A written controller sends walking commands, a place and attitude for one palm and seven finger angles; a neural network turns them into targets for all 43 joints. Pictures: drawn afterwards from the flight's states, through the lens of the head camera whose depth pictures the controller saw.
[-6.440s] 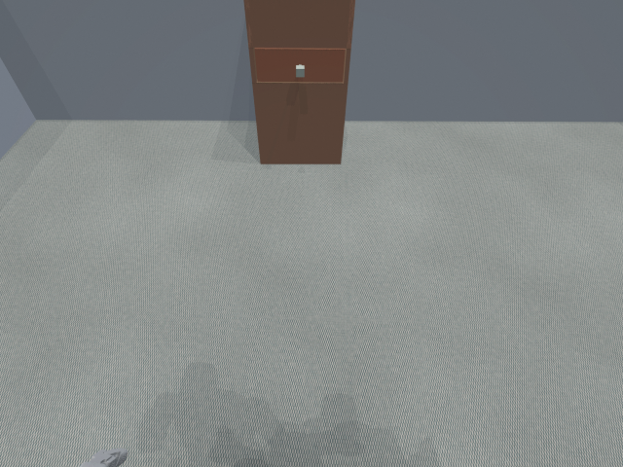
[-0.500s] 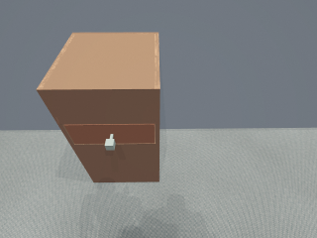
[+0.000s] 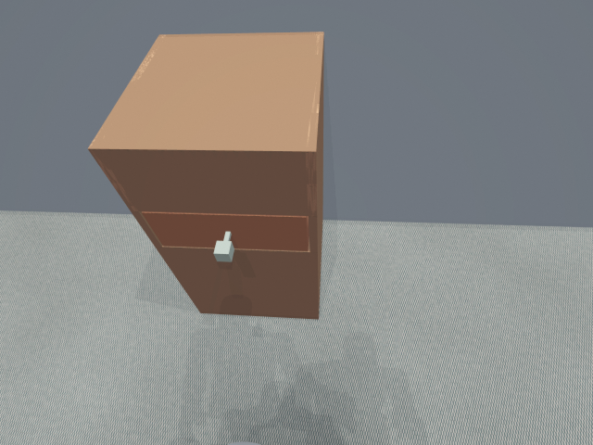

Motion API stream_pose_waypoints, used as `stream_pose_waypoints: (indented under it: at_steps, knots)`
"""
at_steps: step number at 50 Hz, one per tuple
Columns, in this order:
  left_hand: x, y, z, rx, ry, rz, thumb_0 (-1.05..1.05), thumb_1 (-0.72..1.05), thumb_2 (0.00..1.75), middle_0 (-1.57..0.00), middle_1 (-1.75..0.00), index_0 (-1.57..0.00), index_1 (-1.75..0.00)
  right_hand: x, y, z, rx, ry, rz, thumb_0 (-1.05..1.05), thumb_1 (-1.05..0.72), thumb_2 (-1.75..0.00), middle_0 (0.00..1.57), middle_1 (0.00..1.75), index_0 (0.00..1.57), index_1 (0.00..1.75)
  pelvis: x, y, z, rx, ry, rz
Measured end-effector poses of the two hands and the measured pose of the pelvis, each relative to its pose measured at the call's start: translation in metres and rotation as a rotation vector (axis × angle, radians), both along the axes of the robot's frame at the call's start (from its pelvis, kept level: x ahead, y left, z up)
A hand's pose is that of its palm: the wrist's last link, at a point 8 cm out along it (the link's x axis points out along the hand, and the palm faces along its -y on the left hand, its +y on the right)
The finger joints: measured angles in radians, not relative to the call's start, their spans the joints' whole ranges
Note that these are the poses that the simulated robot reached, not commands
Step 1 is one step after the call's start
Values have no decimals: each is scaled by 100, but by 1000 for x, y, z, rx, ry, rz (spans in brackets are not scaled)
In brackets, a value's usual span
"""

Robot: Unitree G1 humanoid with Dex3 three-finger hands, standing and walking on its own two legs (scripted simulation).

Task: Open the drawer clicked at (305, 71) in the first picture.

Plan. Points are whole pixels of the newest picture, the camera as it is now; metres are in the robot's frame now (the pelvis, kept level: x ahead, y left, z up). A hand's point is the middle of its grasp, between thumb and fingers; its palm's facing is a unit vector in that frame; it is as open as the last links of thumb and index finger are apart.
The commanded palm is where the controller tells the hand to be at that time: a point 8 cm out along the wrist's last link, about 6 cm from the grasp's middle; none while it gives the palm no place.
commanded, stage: come to a stop and stand still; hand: left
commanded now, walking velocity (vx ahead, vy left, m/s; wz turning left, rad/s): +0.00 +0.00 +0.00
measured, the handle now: (225, 245) +0.54 +0.25 -0.25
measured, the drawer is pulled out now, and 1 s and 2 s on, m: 0.00 0.00 0.00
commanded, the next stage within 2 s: look again from close up in 0.40 s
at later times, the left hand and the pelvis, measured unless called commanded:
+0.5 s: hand out of the picture +0.04 +0.22 -0.18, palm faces +0.02 -0.98 -0.20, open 7.3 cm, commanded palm none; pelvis +0.02 +0.04 +0.00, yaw -1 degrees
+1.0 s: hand out of the picture +0.02 +0.21 -0.18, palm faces -0.02 -0.97 -0.23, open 7.4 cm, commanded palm none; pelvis +0.00 +0.03 -0.01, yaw -2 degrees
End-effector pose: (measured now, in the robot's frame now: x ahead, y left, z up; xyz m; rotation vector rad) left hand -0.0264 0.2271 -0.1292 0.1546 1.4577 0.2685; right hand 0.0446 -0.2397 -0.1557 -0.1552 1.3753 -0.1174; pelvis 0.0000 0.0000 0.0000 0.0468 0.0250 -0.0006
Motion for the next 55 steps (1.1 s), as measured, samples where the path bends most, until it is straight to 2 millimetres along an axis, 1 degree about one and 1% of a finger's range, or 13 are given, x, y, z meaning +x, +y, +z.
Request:
stream_pose_waypoints:
  at_steps: [3,5,9,12,16,20,25,29,37,41,46,50,55]
  knots:
    - [-5,16,-13,-20,18,7,0,91,90,-21,-30,-20,-30,30,13,3,-23,-101,22,0,-91,-90,19,30,19,30,3,14,-7,-25,-7,0]
    - [-3,26,-23,-32,17,13,0,91,90,-20,-30,-20,-30,43,23,5,-38,-149,36,0,-91,-90,19,30,19,30,5,22,-13,-35,-15,4]
    - [10,37,-31,-46,-10,2,0,91,90,-20,-30,-20,-30,57,43,13,-36,-186,60,0,-91,-90,19,30,19,30,9,29,-13,-16,-28,-13]
    - [23,38,-31,-51,-35,-18,0,91,90,-20,-30,-20,-30,58,54,11,-17,-193,57,0,-91,-90,20,30,20,30,12,32,-12,-14,-36,-17]
    - [38,36,-22,-57,-65,-50,0,91,90,-20,-30,-20,-30,50,64,7,15,-174,18,0,-92,-90,20,30,20,30,15,37,-8,-38,-33,-18]
    - [50,35,-20,-59,-74,-81,0,92,90,-20,-30,-20,-30,37,58,7,-1,-157,-17,-2,-94,-90,20,30,20,30,17,39,-6,-42,-27,-23]
    - [60,37,-20,-58,-87,-90,0,92,90,-20,-30,-20,-30,4,47,8,-32,-70,-31,-2,-94,-90,20,30,20,30,19,39,-4,-43,-28,-22]
    - [63,39,-23,-45,-111,-132,0,92,90,-20,-30,-20,-30,-21,43,7,-41,-28,-43,-1,-93,-90,20,30,20,30,14,40,-9,-56,-17,-23]
    - [64,45,-22,-34,-121,-158,0,91,90,-20,-30,-20,-30,-58,54,-4,-8,15,-61,0,-91,-90,20,30,19,30,8,42,-14,-51,-41,-29]
    - [63,45,-19,-25,-125,-162,0,91,90,-20,-30,-20,-30,-66,63,-9,28,23,-66,0,-91,-90,20,30,20,30,6,40,-14,-46,-49,-32]
    - [56,38,-17,-27,-113,-154,0,91,90,-20,-30,-20,-30,-67,69,-10,62,30,-60,0,-91,-90,20,30,20,30,3,34,-12,-39,-44,-33]
    - [46,29,-17,-38,-91,-138,0,91,90,-20,-30,-20,-30,-65,66,-10,67,39,-52,0,-91,-90,20,30,20,30,3,29,-11,-35,-37,-31]
    - [34,16,-19,-58,-58,-115,0,91,90,-20,-30,-20,-30,-60,54,-8,51,43,-49,0,-91,-90,20,30,20,30,6,22,-10,-34,-33,-28]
